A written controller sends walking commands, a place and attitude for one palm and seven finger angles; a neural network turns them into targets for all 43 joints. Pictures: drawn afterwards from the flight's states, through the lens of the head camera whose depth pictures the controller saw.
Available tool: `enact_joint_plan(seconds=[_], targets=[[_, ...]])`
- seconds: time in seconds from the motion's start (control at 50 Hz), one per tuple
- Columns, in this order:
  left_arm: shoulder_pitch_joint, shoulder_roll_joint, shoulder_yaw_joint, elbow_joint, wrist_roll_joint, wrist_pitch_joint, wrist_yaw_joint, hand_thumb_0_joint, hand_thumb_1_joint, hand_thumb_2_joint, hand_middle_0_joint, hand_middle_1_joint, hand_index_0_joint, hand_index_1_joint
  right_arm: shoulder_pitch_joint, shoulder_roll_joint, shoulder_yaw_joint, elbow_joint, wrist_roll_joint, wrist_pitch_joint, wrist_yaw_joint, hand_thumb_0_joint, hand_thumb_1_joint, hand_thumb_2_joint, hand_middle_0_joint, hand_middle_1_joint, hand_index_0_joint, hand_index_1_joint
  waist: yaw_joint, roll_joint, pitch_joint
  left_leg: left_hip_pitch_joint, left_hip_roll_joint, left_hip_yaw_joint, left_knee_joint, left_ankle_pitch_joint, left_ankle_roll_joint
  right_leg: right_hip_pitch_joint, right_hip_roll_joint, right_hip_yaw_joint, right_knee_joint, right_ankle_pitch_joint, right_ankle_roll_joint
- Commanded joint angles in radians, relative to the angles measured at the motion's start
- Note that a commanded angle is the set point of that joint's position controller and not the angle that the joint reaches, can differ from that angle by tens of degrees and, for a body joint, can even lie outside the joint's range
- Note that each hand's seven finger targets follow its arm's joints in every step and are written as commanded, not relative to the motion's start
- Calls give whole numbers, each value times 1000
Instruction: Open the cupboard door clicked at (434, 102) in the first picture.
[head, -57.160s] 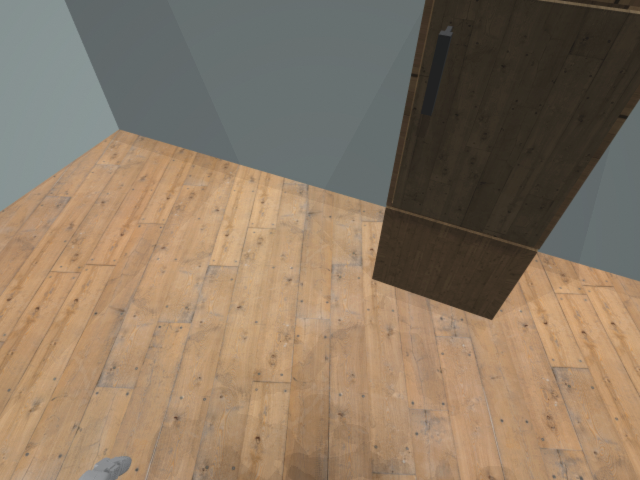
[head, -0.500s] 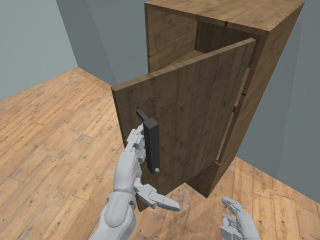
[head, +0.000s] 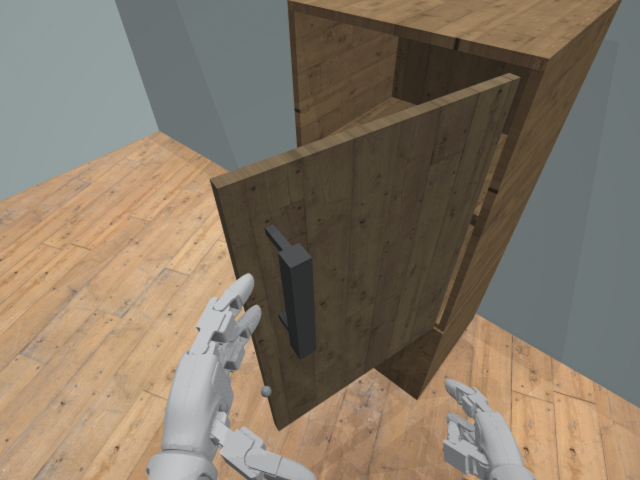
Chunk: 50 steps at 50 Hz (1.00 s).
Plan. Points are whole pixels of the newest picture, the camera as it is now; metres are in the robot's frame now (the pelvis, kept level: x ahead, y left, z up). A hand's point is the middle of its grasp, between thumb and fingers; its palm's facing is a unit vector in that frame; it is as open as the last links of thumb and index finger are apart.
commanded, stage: slide the hand sideways off the handle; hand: left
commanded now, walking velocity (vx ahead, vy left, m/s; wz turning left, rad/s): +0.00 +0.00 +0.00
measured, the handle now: (289, 294) +0.29 +0.07 +0.12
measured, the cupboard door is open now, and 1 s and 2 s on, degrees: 74 74 74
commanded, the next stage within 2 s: draw the hand back to the body in 0.34 s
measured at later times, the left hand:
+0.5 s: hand (227, 430) +0.14 +0.10 +0.12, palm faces +0.05 -1.00 -0.04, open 16.3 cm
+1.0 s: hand (141, 405) +0.15 +0.17 +0.15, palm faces +0.11 -0.98 -0.18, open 16.0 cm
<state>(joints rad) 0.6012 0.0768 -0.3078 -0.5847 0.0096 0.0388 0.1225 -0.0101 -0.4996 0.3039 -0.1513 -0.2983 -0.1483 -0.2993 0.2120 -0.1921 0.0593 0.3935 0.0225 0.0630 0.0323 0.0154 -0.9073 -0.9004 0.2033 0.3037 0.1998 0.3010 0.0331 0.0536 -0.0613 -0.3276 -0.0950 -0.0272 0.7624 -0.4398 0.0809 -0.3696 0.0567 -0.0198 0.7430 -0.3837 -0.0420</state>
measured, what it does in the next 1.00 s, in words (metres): stands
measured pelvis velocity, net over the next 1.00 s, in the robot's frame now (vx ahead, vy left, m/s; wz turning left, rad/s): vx -0.01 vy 0.00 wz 0.02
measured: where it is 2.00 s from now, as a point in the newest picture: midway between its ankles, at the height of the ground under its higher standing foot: outside the picture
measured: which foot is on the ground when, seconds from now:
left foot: down 0.00-1.00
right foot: down 0.00-1.00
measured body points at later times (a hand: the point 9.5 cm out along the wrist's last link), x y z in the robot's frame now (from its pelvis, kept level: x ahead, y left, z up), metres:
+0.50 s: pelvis -0.01 -0.03 -0.01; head -0.02 -0.05 +0.44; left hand +0.14 +0.15 +0.13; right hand +0.18 -0.25 -0.07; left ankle -0.03 +0.07 -0.71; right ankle +0.00 -0.10 -0.71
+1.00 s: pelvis -0.01 +0.00 +0.01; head -0.04 -0.02 +0.45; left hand +0.14 +0.22 +0.16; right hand +0.19 -0.20 -0.04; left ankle -0.03 +0.07 -0.71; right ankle +0.00 -0.10 -0.71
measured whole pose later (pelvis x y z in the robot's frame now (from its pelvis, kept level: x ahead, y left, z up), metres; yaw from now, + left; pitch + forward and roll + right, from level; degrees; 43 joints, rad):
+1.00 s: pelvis -0.01 +0.00 +0.01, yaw +1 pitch -1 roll -2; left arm 0.60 0.28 0.11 -0.57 -0.19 0.01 -0.08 -0.01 -0.44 0.33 -0.16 -0.30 -0.15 -0.30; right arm 0.24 -0.22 0.07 0.52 0.04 -0.21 -0.08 0.02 -0.90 -0.90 0.20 0.30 0.20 0.30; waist 0.06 0.07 -0.08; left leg -0.32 -0.08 -0.05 0.74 -0.41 0.07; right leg -0.33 0.07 -0.05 0.67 -0.33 -0.05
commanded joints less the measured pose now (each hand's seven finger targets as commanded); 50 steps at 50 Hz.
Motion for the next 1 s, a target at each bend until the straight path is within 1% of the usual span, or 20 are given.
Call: enact_joint_plan(seconds=[0.0,0.02,0.06,0.1,0.12,0.2,0.22,0.28,0.32,0.38,0.42,0.52,0.64,0.7,0.74,0.82,0.92,0.94,0.96,0.98], targets=[[38,18,48,-283,-35,-92,-33,0,-500,300,-150,-300,-150,-300,-110,-89,-40,-197,10,-74,-15,0,-900,-900,200,300,200,300,0,-80,-75,-28,86,-59,-125,313,-59,65,-32,2,-86,279,-10],[53,46,84,-287,-41,-100,-39,0,-500,300,-150,-300,-150,-300,-106,-93,-41,-193,10,-79,-18,0,-900,-900,200,300,200,300,4,-59,-75,-31,86,-58,-121,305,-59,61,-31,7,-87,272,-12],[58,38,80,-303,-56,-116,-54,0,-500,300,-150,-300,-150,-300,-100,-96,-41,-197,9,-96,-21,0,-900,-900,200,300,200,300,-9,-55,-55,-42,84,-57,-113,286,-56,38,-32,9,-91,260,-8],[100,58,119,-291,-76,-131,-68,0,-500,300,-150,-300,-150,-300,-84,-100,-41,-193,11,-112,-28,0,-900,-900,200,300,200,300,-10,-80,-49,-71,80,-51,-100,254,-47,34,-34,20,-102,243,-3],[97,72,134,-291,-77,-136,-74,0,-500,300,-150,-300,-150,-300,-82,-105,-44,-192,10,-119,-30,0,-900,-900,200,300,200,300,-9,-57,-46,-71,77,-50,-95,247,-45,30,-35,27,-105,236,-4],[144,118,223,-267,-115,-155,-107,0,-500,300,-150,-300,-150,-300,-67,-108,-44,-185,11,-147,-49,0,-900,-900,200,300,200,300,-5,-113,-58,-127,69,-41,-71,210,-38,45,-48,65,-126,216,10],[160,129,241,-259,-120,-157,-117,0,-500,300,-150,-300,-150,-300,-69,-110,-48,-180,11,-152,-52,0,-900,-900,200,300,200,300,-1,-81,-60,-129,65,-35,-61,210,-37,51,-53,79,-131,216,10],[170,143,283,-256,-153,-179,-146,0,-500,300,-150,-300,-150,-300,-65,-109,-48,-172,17,-174,-61,0,-900,-900,200,300,200,300,-5,-85,-69,-156,62,-32,-42,193,-39,56,-69,109,-144,215,23],[151,136,284,-272,-178,-197,-166,0,-500,300,-150,-300,-150,-300,-64,-112,-49,-171,18,-199,-64,0,-900,-900,200,300,200,300,-10,-75,-84,-158,58,-32,-26,194,-38,60,-78,122,-150,226,30],[146,140,306,-234,-204,-224,-189,0,-500,300,-150,-300,-150,-300,-60,-114,-50,-151,18,-230,-72,0,-900,-900,200,300,200,300,-16,-114,-71,-187,56,-33,-2,163,-39,52,-95,158,-177,187,46],[125,144,307,-223,-206,-238,-197,0,-500,300,-150,-300,-150,-300,-63,-119,-55,-144,19,-252,-72,0,-900,-900,200,300,200,300,-15,-83,-54,-178,57,-32,1,153,-39,28,-95,157,-187,138,40],[99,225,410,-190,-213,-230,-197,0,-500,300,-150,-300,-150,-300,-70,-117,-56,-115,23,-272,-82,0,-900,-900,200,300,200,300,5,-72,-63,-182,59,-31,-11,142,-36,48,-100,160,-201,87,37],[43,221,444,-177,-271,-195,-231,0,-500,300,-150,-300,-150,-300,-98,-119,-46,-95,33,-303,-94,0,-900,-900,200,300,200,300,7,-89,-41,-152,64,-37,-47,140,-35,54,-92,132,-229,52,37],[13,234,455,-178,-286,-169,-251,0,-500,300,-150,-300,-150,-300,-98,-123,-42,-79,38,-321,-100,0,-900,-900,200,300,200,300,10,-46,-31,-126,69,-42,-76,148,-36,47,-80,100,-229,45,29],[-3,239,454,-200,-283,-153,-256,0,-500,300,-150,-300,-150,-300,-103,-126,-41,-74,39,-333,-101,0,-900,-900,200,300,200,300,14,-16,-33,-98,72,-49,-101,170,-36,47,-66,66,-212,67,19],[-22,258,481,-200,-278,-114,-255,0,-500,300,-150,-300,-150,-300,-105,-129,-39,-57,40,-342,-102,0,-900,-900,200,300,200,300,24,-17,-33,-68,78,-65,-147,190,-44,54,-43,8,-186,107,9],[-72,286,534,-187,-292,-63,-257,0,-325,375,-156,-300,-156,-300,-115,-133,-34,-44,41,-339,-108,0,-900,-900,200,300,200,300,29,-29,-15,-52,85,-78,-183,186,-56,55,-31,-14,-192,95,7],[-93,409,539,-245,-129,-108,-138,0,-290,390,-158,-300,-158,-300,-104,-122,-37,-57,19,-326,-124,0,-900,-900,200,300,200,300,36,-20,16,-60,99,-89,-213,169,-46,100,-47,53,-219,98,-6],[-39,325,504,-202,-120,-109,-92,0,-255,405,-159,-300,-159,-300,-96,-107,-32,-49,8,-318,-126,0,-900,-900,200,300,200,300,24,-10,41,-50,95,-88,-223,160,-52,97,-56,51,-233,90,-8],[-13,295,480,-178,-114,-104,-75,0,-220,420,-160,-300,-160,-300,-95,-109,-30,-44,6,-310,-123,0,-900,-900,200,300,200,300,20,-20,49,-48,99,-95,-234,154,-56,99,-56,41,-232,85,-7]])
